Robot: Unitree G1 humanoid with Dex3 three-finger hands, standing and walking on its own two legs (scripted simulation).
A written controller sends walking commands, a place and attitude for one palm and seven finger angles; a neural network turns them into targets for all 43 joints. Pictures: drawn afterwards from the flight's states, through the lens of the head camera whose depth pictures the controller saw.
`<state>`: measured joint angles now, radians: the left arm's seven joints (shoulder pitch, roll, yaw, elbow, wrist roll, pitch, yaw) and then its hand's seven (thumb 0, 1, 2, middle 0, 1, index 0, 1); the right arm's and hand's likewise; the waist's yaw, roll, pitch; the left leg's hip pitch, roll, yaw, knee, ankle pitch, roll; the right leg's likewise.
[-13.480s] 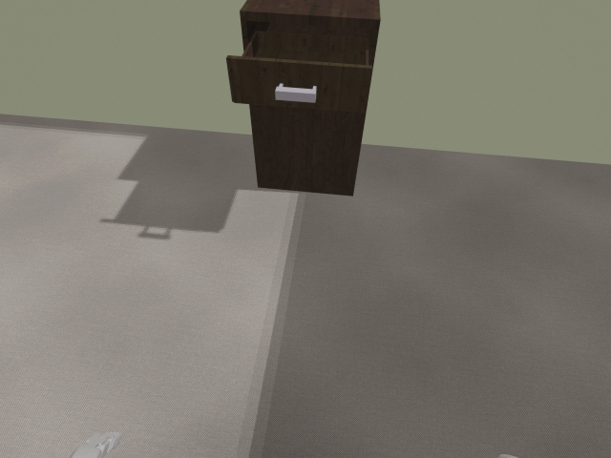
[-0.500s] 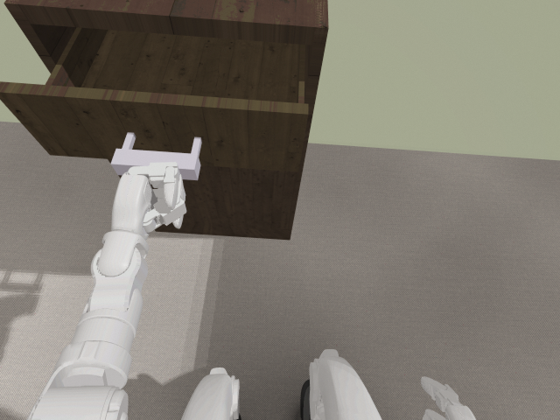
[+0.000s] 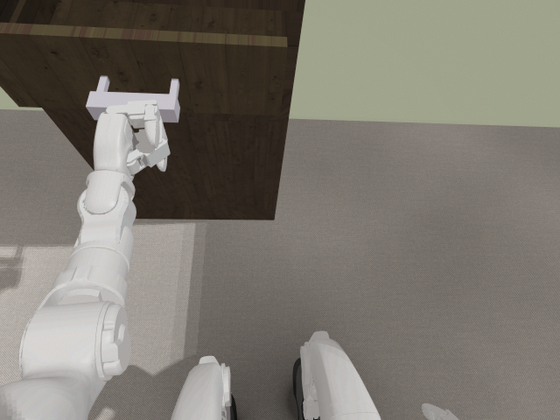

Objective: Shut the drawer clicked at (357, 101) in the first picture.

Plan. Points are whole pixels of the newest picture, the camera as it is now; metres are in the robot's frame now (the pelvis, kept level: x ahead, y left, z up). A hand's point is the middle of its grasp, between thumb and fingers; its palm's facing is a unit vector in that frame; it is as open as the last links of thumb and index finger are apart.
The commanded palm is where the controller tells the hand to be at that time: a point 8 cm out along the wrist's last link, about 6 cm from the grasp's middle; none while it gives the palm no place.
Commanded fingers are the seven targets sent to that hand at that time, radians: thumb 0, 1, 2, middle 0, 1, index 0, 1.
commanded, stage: push the drawer shut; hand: left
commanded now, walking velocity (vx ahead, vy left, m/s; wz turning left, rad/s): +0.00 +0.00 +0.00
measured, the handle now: (137, 95) +0.58 +0.16 +0.04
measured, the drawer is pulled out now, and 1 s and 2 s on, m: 0.07 0.00 0.00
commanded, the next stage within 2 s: pull the fist back off the drawer in 0.90 s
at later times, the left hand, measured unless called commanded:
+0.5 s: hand (168, 108) +0.55 +0.12 +0.04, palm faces -0.08 -1.00 -0.05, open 3.4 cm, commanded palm +0.54 +0.16 +0.04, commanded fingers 0.00 0.90 0.90 -1.40 -1.60 -1.40 -1.60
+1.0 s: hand (162, 101) +0.57 +0.13 +0.04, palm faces -0.08 -0.99 -0.06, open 3.3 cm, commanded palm +0.59 +0.15 +0.04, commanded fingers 0.00 0.90 0.90 -1.40 -1.60 -1.40 -1.60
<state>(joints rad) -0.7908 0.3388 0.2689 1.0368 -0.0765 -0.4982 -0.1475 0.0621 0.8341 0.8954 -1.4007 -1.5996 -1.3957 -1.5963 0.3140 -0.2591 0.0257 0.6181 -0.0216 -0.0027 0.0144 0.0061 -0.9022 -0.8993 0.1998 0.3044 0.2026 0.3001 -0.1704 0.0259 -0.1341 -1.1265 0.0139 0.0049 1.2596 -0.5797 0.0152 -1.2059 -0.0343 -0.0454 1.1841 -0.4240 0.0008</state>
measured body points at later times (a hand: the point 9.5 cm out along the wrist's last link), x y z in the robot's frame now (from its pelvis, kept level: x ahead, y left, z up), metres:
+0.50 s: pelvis +0.01 +0.00 +0.00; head +0.18 +0.01 +0.41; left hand +0.55 +0.17 +0.04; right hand +0.00 -0.26 -0.11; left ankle +0.00 +0.11 -0.63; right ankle +0.07 -0.13 -0.63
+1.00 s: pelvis -0.02 +0.00 -0.02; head +0.17 +0.04 +0.39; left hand +0.56 +0.18 +0.05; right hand -0.04 -0.25 -0.12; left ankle +0.00 +0.11 -0.63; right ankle +0.07 -0.13 -0.63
